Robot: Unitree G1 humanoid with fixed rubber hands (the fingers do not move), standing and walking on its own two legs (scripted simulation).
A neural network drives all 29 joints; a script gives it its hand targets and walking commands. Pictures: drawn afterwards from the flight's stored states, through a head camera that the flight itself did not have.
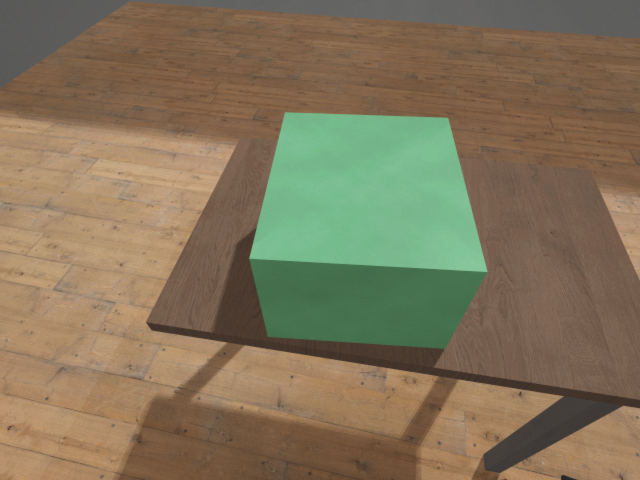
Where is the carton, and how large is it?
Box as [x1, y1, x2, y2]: [249, 112, 486, 348]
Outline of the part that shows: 285,112 249,258 268,336 444,348 486,273 486,268 448,119 439,117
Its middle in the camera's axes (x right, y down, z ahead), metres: +0.07 -0.02 +0.62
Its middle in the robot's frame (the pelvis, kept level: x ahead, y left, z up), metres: +0.49 -0.03 +0.02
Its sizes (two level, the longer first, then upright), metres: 0.314 0.272 0.199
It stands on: a table, 0.67 m high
